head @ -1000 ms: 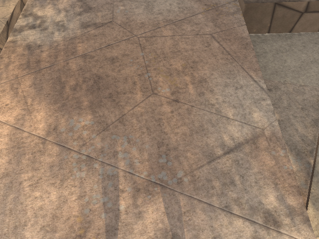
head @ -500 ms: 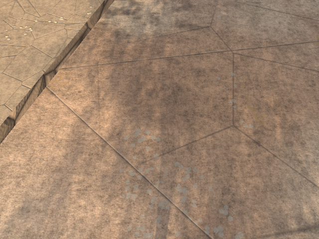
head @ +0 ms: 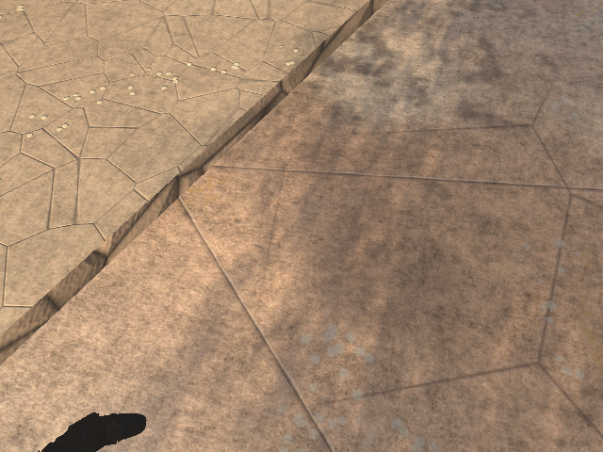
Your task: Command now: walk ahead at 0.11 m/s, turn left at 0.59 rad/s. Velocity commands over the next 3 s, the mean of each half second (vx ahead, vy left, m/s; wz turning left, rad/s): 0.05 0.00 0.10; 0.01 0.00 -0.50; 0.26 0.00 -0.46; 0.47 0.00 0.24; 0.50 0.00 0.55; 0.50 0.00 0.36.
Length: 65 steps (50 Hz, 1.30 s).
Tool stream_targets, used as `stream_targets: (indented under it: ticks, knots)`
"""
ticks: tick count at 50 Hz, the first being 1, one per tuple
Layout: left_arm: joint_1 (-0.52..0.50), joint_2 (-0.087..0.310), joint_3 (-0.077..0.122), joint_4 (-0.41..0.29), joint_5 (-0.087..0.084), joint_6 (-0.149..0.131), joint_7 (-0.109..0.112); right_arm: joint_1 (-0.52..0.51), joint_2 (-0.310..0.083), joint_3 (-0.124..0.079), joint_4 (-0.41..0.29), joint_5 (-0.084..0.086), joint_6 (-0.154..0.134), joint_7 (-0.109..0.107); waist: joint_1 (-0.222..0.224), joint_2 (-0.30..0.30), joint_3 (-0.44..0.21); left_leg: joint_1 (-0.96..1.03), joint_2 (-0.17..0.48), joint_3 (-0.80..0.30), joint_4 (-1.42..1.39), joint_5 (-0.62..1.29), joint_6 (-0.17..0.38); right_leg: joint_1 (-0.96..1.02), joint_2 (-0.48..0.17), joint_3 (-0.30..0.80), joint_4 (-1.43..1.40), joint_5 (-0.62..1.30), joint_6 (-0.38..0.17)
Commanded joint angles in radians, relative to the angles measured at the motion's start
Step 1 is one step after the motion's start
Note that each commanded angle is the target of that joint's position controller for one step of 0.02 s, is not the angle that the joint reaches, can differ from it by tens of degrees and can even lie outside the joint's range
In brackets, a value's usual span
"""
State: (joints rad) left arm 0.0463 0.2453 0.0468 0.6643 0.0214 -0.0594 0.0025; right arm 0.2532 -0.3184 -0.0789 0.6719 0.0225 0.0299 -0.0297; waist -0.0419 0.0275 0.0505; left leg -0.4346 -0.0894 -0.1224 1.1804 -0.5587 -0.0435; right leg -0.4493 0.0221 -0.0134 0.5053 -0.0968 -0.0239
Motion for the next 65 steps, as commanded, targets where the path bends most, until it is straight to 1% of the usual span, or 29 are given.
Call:
stream_targets:
  ticks: [1, 3, 9, 11, 13, 14, 15, 16, 17, 20, 25, 28, 30, 31, 32, 33, 34, 35, 37, 44, 52, 55, 56, 57, 58, 59, 60, 62, 65]
  knots:
    - [0.009, 0.13, 0.032, -0.058, 0.004, 0.025, 0.015, 0.052, -0.123, -0.043, -0.072, 0.002, 0.033, -0.008, 0.017, -0.142, -0.13, -0.152, 0.112, 0.032, 0.086, 0.081, -0.04, 0.226, -0.282, 0.26, -0.203, 0.083, -0.187]
    - [0.007, 0.143, 0.04, -0.046, 0.011, 0.026, 0.018, 0.061, -0.071, -0.031, -0.078, 0.001, 0.035, -0.008, 0.016, -0.171, -0.121, -0.103, 0.11, 0.077, -0.007, 0.112, -0.037, 0.189, -0.255, 0.167, -0.233, 0.115, -0.196]
    - [0.022, 0.163, 0.044, -0.006, -0.013, 0.04, 0.008, -0.006, -0.025, -0.002, -0.094, -0.024, 0.017, 0.008, 0.041, -0.161, -0.192, 0.068, 0.125, 0.095, -0.338, 0.172, -0.005, 0.208, -0.28, 0.116, -0.222, 0.149, -0.232]
    - [0.023, 0.14, 0.03, 0.011, -0.024, 0.042, -0.008, 0.011, -0.015, 0.002, -0.071, -0.03, 0.014, 0.016, 0.029, -0.158, -0.178, 0.169, 0.111, 0.111, -0.519, 0.245, 0.013, 0.18, -0.254, 0.115, -0.203, 0.019, -0.207]
    - [0.049, 0.092, 0.007, 0.041, -0.036, 0.04, -0.024, 0.043, -0.015, 0.003, -0.047, -0.041, 0.008, 0.022, -0.001, -0.139, -0.154, 0.362, 0.093, 0.121, -0.776, 0.394, 0.047, 0.083, -0.199, 0.097, -0.154, -0.113, -0.118]
    - [0.09, 0.066, -0.006, 0.051, -0.021, 0.032, -0.034, 0.047, -0.077, -0.006, -0.061, -0.053, 0.006, 0.014, 0.017, -0.062, -0.165, 0.452, 0.218, -0.018, -0.805, 0.478, 0.087, 0.013, -0.15, 0.072, -0.082, -0.206, -0.034]
    - [0.151, 0.039, -0.013, 0.047, -0.003, 0.025, -0.044, -0.029, -0.141, -0.011, -0.084, -0.063, 0.009, 0.004, 0.097, 0.135, -0.156, 0.362, 0.365, -0.123, -0.807, 0.486, 0.168, 0.009, -0.067, -0.014, -0.008, -0.307, 0.037]
    - [0.101, 0.094, 0.001, 0.042, -0.012, 0.03, -0.033, -0.082, -0.115, -0.011, -0.081, -0.066, 0.005, 0.007, 0.067, 0.19, -0.121, 0.17, 0.357, -0.114, -0.86, 0.284, 0.21, 0.109, -0.061, -0.009, 0.036, -0.29, 0.056]
    - [0.071, 0.138, 0.015, 0.04, -0.019, 0.037, -0.024, -0.119, -0.1, -0.01, -0.087, -0.064, -0.003, 0.009, 0.063, 0.173, -0.064, 0.143, 0.304, -0.074, -0.87, 0.177, 0.181, 0.107, -0.045, -0.02, 0.072, -0.222, 0.059]
    - [0.101, 0.157, 0.034, 0.049, -0.022, 0.063, -0.006, -0.11, -0.113, -0.019, -0.079, -0.045, -0.023, -0.004, 0.045, 0.208, -0.031, 0.167, 0.344, -0.059, -0.844, 0.363, 0.191, 0.031, -0.038, -0.022, 0.219, -0.265, 0.051]
    - [0.11, 0.107, 0.034, 0.022, -0.043, 0.08, -0.02, -0.105, -0.107, -0.03, -0.074, -0.026, -0.023, -0.021, 0.021, 0.111, -0.099, 0.323, 0.437, -0.055, -0.75, 0.845, 0.268, -0.072, -0.075, -0.011, 0.372, -0.43, 0.046]
    - [0.145, 0.106, 0.037, 0.019, -0.046, 0.091, -0.034, -0.15, -0.118, -0.039, -0.07, -0.013, -0.006, -0.021, 0.044, 0.114, -0.129, 0.305, 0.407, 0.024, -0.693, 0.84, 0.23, 0.043, -0.042, -0.071, 0.213, -0.289, 0.038]
    - [0.186, 0.124, 0.049, 0.022, -0.036, 0.093, -0.033, -0.127, -0.102, -0.039, -0.047, 0.001, -0.003, -0.02, 0.067, 0.072, -0.132, 0.228, 0.353, 0.109, -0.582, 0.664, 0.144, 0.19, -0.007, -0.061, -0.007, -0.059, -0.005]
    - [0.2, 0.223, 0.075, 0.007, -0.029, 0.089, -0.018, -0.082, -0.058, -0.032, -0.046, -0.022, -0.006, -0.017, 0.041, -0.146, -0.143, 0.061, 0.255, 0.218, -0.353, 0.387, 0.044, 0.328, -0.151, 0.186, -0.102, 0.259, -0.074]
    - [0.23, 0.333, 0.096, -0.01, -0.004, 0.077, -0.019, -0.186, -0.008, -0.008, -0.121, -0.051, -0.012, -0.022, 0.075, -0.384, -0.136, -0.221, 0.079, 0.193, -0.121, -0.115, -0.032, 0.408, -0.39, 0.561, -0.15, 0.553, -0.293]
    - [0.264, 0.28, 0.079, -0.017, 0.016, 0.057, -0.025, -0.231, -0.05, -0.019, -0.113, -0.04, -0.019, -0.025, 0.129, -0.219, -0.202, -0.253, 0.088, 0.051, 0.036, -0.165, -0.027, 0.444, -0.411, 0.562, -0.154, 0.51, -0.361]
    - [0.222, 0.257, 0.07, -0.022, 0.011, 0.043, -0.022, -0.216, -0.068, -0.026, -0.1, -0.024, -0.018, -0.023, 0.097, -0.153, -0.174, -0.271, 0.105, 0.032, 0.076, -0.09, -0.015, 0.428, -0.367, 0.469, -0.135, 0.464, -0.32]
    - [0.17, 0.244, 0.07, -0.03, -0.011, 0.041, -0.013, -0.198, -0.073, -0.032, -0.077, -0.026, -0.017, -0.029, 0.073, -0.093, -0.153, -0.282, 0.118, 0.03, 0.052, -0.004, -0.014, 0.414, -0.31, 0.402, -0.126, 0.393, -0.263]
    - [0.118, 0.213, 0.055, -0.043, -0.036, 0.054, 0.007, -0.177, -0.081, -0.039, -0.063, -0.033, -0.014, -0.036, 0.046, -0.106, -0.142, -0.235, 0.122, 0.028, 0.008, 0.116, -0.028, 0.363, -0.25, 0.341, -0.131, 0.374, -0.212]
    - [0.138, 0.228, 0.064, -0.066, -0.032, 0.081, 0.034, -0.185, -0.04, -0.025, -0.055, -0.023, -0.027, -0.024, 0.062, -0.142, -0.141, -0.173, 0.082, 0.027, -0.25, 0.231, -0.062, 0.358, -0.197, 0.363, -0.15, 0.168, -0.205]
    - [0.095, 0.238, 0.075, -0.098, -0.034, 0.098, 0.02, -0.175, -0.06, -0.032, -0.054, -0.012, -0.064, 0.005, 0.072, -0.188, -0.132, 0.0, 0.045, 0.018, -0.501, 0.19, -0.034, 0.285, -0.176, 0.514, -0.116, 0.114, -0.204]
    - [0.065, 0.219, 0.067, -0.109, -0.051, 0.105, 0.021, -0.1, -0.058, -0.037, -0.032, -0.003, -0.078, 0.021, 0.021, -0.177, -0.146, 0.196, 0.039, 0.055, -0.754, 0.321, 0.012, 0.195, -0.111, 0.532, -0.106, -0.216, -0.162]
    - [0.08, 0.19, 0.058, -0.108, -0.051, 0.103, 0.023, -0.064, -0.078, -0.045, -0.022, -0.006, -0.081, 0.019, 0.008, -0.135, -0.145, 0.329, 0.099, 0.021, -0.811, 0.337, 0.044, 0.086, -0.064, 0.498, -0.061, -0.387, -0.121]
    - [0.121, 0.125, 0.038, -0.104, -0.04, 0.098, 0.02, 0.003, -0.129, -0.054, -0.023, -0.024, -0.08, 0.013, 0.007, 0.034, -0.186, 0.473, 0.304, -0.183, -0.863, 0.186, 0.123, -0.06, 0.032, 0.36, 0.187, -0.554, -0.059]
    - [0.098, 0.151, 0.048, -0.147, -0.051, 0.082, 0.019, 0.043, -0.202, -0.068, -0.008, -0.057, -0.085, 0.021, 0.014, 0.226, -0.096, 0.424, 0.453, -0.482, -0.971, -0.008, 0.251, -0.282, 0.122, 0.212, 0.38, -0.531, -0.032]
    - [0.081, 0.215, 0.065, -0.144, -0.04, 0.068, 0.018, -0.018, -0.165, -0.062, -0.027, -0.054, -0.099, 0.022, 0.028, 0.177, -0.026, 0.371, 0.477, -0.494, -0.989, -0.096, 0.284, -0.339, 0.022, 0.209, 0.512, -0.442, -0.01]
    - [0.094, 0.24, 0.075, -0.124, -0.038, 0.066, 0.014, -0.058, -0.119, -0.048, -0.036, -0.036, -0.102, 0.012, 0.038, 0.149, -0.004, 0.359, 0.427, -0.399, -0.991, -0.085, 0.25, -0.352, 0.0, 0.188, 0.556, -0.362, 0.008]
    - [0.117, 0.212, 0.073, -0.102, -0.033, 0.068, 0.005, -0.063, -0.088, -0.034, -0.042, -0.018, -0.1, -0.004, 0.03, 0.119, -0.013, 0.388, 0.362, -0.259, -0.991, 0.014, 0.2, -0.371, -0.026, 0.148, 0.626, -0.258, 0.052]
    - [0.079, 0.133, 0.047, -0.111, -0.04, 0.046, -0.01, 0.03, -0.086, -0.026, -0.013, -0.03, -0.112, -0.003, -0.01, 0.094, -0.003, 0.367, 0.327, -0.139, -1.025, 0.127, 0.209, -0.358, -0.04, 0.114, 0.603, -0.149, 0.067]
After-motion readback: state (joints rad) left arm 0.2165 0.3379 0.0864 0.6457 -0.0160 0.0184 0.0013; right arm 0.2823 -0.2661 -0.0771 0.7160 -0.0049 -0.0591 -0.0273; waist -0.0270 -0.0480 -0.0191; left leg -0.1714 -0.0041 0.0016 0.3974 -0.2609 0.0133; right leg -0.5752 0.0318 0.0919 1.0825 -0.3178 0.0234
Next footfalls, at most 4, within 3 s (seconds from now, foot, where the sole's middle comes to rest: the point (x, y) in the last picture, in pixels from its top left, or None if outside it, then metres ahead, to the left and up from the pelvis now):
0.28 left None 0.08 0.15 -0.76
0.60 right None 0.08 -0.09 -0.76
1.12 left None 0.15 0.11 -0.76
1.56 right None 0.18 -0.24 -0.76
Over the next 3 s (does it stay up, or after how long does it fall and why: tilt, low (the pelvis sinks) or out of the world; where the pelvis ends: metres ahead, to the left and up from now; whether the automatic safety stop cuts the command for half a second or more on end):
stays up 0.87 -0.30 0.01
